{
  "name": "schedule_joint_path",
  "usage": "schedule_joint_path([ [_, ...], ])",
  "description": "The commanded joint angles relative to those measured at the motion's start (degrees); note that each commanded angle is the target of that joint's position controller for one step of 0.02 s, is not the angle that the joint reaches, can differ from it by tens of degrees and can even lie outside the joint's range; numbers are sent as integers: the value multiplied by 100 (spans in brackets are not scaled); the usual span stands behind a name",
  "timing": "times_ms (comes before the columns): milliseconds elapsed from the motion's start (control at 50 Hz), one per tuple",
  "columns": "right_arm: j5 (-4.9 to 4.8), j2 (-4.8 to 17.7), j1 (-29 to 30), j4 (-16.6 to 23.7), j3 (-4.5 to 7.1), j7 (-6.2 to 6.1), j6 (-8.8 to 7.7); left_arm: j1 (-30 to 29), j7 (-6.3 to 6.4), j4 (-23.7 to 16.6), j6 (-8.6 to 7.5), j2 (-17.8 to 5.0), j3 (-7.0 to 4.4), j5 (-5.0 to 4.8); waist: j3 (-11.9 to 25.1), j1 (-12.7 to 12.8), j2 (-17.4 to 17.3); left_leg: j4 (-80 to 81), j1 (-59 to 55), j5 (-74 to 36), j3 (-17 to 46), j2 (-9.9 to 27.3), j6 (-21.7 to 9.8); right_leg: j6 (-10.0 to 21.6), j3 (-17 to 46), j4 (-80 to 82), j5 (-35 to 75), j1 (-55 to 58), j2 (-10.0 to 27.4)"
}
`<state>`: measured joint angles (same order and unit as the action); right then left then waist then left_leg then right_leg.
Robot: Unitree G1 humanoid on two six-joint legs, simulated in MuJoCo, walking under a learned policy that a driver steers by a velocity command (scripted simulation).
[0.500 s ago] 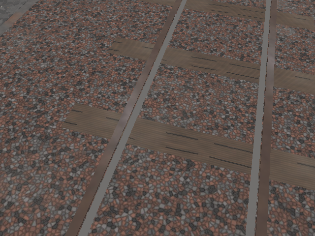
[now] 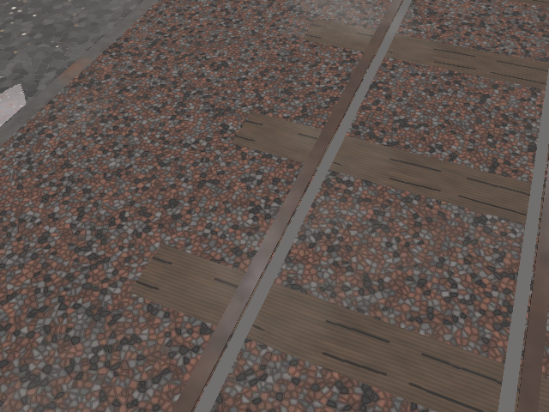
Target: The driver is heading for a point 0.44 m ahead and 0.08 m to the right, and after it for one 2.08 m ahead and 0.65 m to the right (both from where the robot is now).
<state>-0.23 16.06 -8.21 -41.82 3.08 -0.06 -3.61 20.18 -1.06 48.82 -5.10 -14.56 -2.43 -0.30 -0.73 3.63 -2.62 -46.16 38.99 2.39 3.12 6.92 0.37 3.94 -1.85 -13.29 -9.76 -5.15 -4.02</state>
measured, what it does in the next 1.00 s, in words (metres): walks ahead, turning right: left foot, then right foot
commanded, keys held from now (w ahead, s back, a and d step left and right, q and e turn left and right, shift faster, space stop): w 0.08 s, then w+e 0.34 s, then e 0.50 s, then no key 0.08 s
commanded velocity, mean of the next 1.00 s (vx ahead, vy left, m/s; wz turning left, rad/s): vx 0.32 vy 0.00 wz -0.40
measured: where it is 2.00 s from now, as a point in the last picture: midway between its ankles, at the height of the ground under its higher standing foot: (324, 398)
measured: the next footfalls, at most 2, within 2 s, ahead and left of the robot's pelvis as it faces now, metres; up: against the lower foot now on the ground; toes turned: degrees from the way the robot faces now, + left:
left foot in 0.22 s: +0.30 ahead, +0.16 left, +0.00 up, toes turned -1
right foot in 0.70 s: +0.43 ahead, -0.11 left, +0.00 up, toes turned -25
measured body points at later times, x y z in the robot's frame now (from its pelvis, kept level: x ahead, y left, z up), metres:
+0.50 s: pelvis +0.27 +0.06 +0.00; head +0.29 +0.06 +0.45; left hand +0.45 +0.31 -0.11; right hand +0.28 -0.22 -0.12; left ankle +0.26 +0.16 -0.75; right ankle +0.34 -0.12 -0.67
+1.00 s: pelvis +0.40 +0.00 -0.02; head +0.44 -0.03 +0.43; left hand +0.66 +0.19 -0.10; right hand +0.44 -0.32 -0.13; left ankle +0.52 +0.14 -0.70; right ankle +0.45 -0.10 -0.75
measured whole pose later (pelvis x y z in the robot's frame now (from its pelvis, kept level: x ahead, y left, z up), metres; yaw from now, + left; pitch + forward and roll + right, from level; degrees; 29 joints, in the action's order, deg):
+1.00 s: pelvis +0.40 +0.00 -0.02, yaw -27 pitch +3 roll +1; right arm 0.4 17.1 -4.3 -43.7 3.3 -2.2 0.1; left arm 10.2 1.0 35.9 1.1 -16.9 -4.5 0.2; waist -3.1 1.4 -0.8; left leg -52.9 32.3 20.3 5.6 1.5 4.1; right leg 4.3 5.3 -26.4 -4.9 -24.0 -6.0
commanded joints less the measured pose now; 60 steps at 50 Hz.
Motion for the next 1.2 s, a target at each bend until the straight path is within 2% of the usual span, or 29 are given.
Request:
schedule_joint_path([
  [20, -25, 171, 529, 434, 11, 53, -108, -26, 59, -266, -48, -997, -227, -57, -154, 23, 598, 862, -226, -770, -185, -135, 24, 761, 692, 583, 1202, -136, 1387],
  [120, -81, 247, 1226, 728, 18, 214, -202, 376, 93, -15, 102, -1056, -251, -103, -371, 160, 617, 1572, -164, -353, -147, -303, -137, 725, 980, 166, 1296, 583, 1768],
  [160, -70, 394, 1012, 701, 70, 247, -259, 300, 133, 0, 160, -1160, -294, -115, -255, -49, 718, 1799, -619, 44, -151, -418, -246, 632, 1149, -159, 1661, 726, 1853],
  [200, -35, 742, -124, 374, 255, 186, -295, 90, 149, -48, 193, -1154, -280, -102, 439, -685, 682, 2066, -2405, 59, -355, -634, -478, 413, 935, -1369, 2816, 392, 1482],
  [220, 62, 1110, -1175, 181, 376, 116, -297, 9, 145, -192, 173, -852, -163, -7, 1319, -1124, 359, 1743, -4187, -110, 336, 132, -811, 192, 706, -2885, 1942, -626, 1141],
  [240, 136, 1623, -1658, 73, 497, 85, -237, 739, 129, -312, 70, -169, 37, -20, 2191, -899, -1116, 2003, -6363, 584, 2710, 1623, -1605, -234, 285, -5018, -1154, -2919, 230],
  [260, 83, 1111, -1753, 59, 375, 85, -201, 673, 110, -202, -12, -587, -51, -157, 2405, -1054, -1156, 2621, -6263, 1461, 3693, 1774, -1741, -262, 966, -5884, -2348, -3580, 293],
  [280, 42, 812, -1367, 76, 272, 68, -198, 180, 110, -335, -27, -1002, -183, -271, 1420, -1035, -746, 2775, -5521, 1625, 2835, 1575, -1462, -238, 967, -6148, -1954, -3968, 575],
  [320, 46, 460, -648, 72, 158, 82, -214, -313, 142, -449, 33, -903, -213, -165, 500, -712, -292, 3171, -4021, 1058, 1607, 1122, -1200, -262, 773, -5726, -1119, -3683, 989],
  [340, 81, 335, -429, 54, 123, 94, -258, -222, 145, -422, 115, -824, -246, -141, 308, -514, -393, 3394, -3528, 781, 1149, 939, -1112, -271, 820, -5512, -859, -3362, 1136],
  [380, 95, 351, -254, -30, 158, 104, -331, -69, 134, -403, 264, -560, -226, -159, 144, -332, -368, 3711, -3030, 312, 601, 860, -1131, -319, 781, -5366, -618, -3042, 1202],
  [480, 136, 625, -143, -231, 247, -21, -322, -526, 103, -698, 355, -438, -234, -57, -178, -233, -110, 3691, -2902, -1750, -708, 690, -1079, -477, 639, -4120, 524, -3200, 1118],
  [560, 54, 849, -314, -324, 292, -157, -155, -1244, -94, -1030, 327, -280, -167, -9, -91, -525, -71, 3357, -3138, -2337, -1286, 635, -960, -420, 105, -2771, 1360, -2688, 902],
  [660, -195, 1115, -180, -324, 409, -223, 80, -1044, -229, -1293, 425, -708, -359, 31, 223, -255, -266, 2061, -3894, -3302, -1306, 901, -708, -17, -184, -2192, 241, -2210, 536],
  [680, -228, 1069, -97, -294, 402, -231, 125, -516, -215, -1183, 412, -884, -464, 24, 468, 38, -136, 1217, -3806, -3306, -1423, 716, -547, 144, -286, -1745, 488, -1540, 314],
  [700, -161, 912, -333, -315, 348, -205, 126, -3, -107, -1066, 398, -1236, -613, 41, 796, 238, 371, -35, -3304, -2400, -1539, 308, -217, 361, -24, -1266, 1878, -515, 270],
  [720, 226, 308, -687, -152, 155, -146, 98, 27, 45, -1140, 430, -1820, -703, 43, 1209, -178, 1832, -1929, -1551, 2192, -1505, -341, 174, 949, 1724, -1769, 4956, 958, 1609],
  [740, 176, 417, -1054, -57, 92, -65, 51, -208, 6, -1454, 376, -1908, -644, 152, 2360, -320, 1943, -3492, -349, 4090, -324, -1151, 372, 2254, 4142, -1273, 4289, 1934, 2713],
  [760, -10, 849, -595, -95, 198, -19, 49, -366, -60, -1578, 363, -1496, -557, 95, 2328, 12, 878, -3612, -110, 3542, 291, -815, 261, 1996, 3635, -958, 3365, 1643, 2423],
  [780, -78, 814, -212, 46, 186, -37, 71, -653, -52, -1579, 346, -1276, -491, 16, 1686, -83, 651, -3302, 69, 3022, 222, -652, 173, 1664, 3025, -873, 2568, 1042, 2137],
  [800, 2, 733, -119, -26, 182, -112, 126, -881, -17, -1568, 370, -1108, -446, -54, 1174, -240, 243, -2840, 21, 2661, 207, -442, 192, 1351, 2628, -756, 1982, 342, 1848],
  [840, 67, 802, -125, -8, 225, -182, 263, -1164, 65, -1653, 444, -1018, -406, 25, 847, -487, 544, -2188, -612, 2270, 180, -389, 192, 1136, 2300, -523, 1521, -740, 1513],
  [880, 80, 642, -241, -31, 192, -206, 305, -1196, 119, -1718, 464, -1102, -445, 93, 889, -544, 714, -1619, -885, 2124, 100, -530, 261, 1115, 2144, -488, 1704, -1015, 1353],
  [980, 51, 533, -82, -38, 133, -231, 374, -1194, 272, -1770, 564, -1113, -456, 51, 1017, -399, 871, -619, -1131, 1597, 146, -555, 425, 972, 2147, -492, 447, -1159, 1239],
  [1080, 29, 538, 53, 55, 121, -156, 313, -1130, 228, -1699, 641, -959, -362, 117, 779, -225, 1128, 248, -1590, 1699, 9, -557, 322, 870, 2399, -583, -315, -1251, 1256],
  [1140, 67, 431, -278, -33, 108, -43, 223, -1089, 215, -1609, 686, -772, -250, 55, 679, -443, 1049, 1914, -2515, 902, -192, -622, 30, 524, 2325, -944, -362, -1372, 1048],
  [1160, 183, 653, -319, 1, 136, -25, 201, -849, 215, -1538, 666, -627, -204, 74, 606, -362, 671, 2317, -2857, 584, 290, -117, -185, 197, 2068, -1316, -683, -1633, 762],
  [1180, 270, 1117, -115, 69, 216, -50, 211, -526, 194, -1554, 618, -483, -180, 116, 495, 46, -521, 2578, -2876, 11, 1285, 758, -702, -156, 1207, -2039, -1361, -2031, 33],
  [1200, 332, 846, -5, 58, 156, -47, 209, -894, 198, -1656, 562, -713, -241, 119, 337, -132, -1127, 2941, -2178, 202, 1887, 1204, -1251, -361, 863, -2391, -1698, -1842, -9],
])
Velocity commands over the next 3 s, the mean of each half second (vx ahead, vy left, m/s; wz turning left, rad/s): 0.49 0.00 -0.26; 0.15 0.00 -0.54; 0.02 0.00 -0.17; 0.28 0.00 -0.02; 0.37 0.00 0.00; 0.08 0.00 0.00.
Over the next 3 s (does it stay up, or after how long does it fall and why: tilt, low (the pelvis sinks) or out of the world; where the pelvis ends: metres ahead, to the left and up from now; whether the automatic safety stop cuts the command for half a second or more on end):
stays up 0.83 -0.17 -0.02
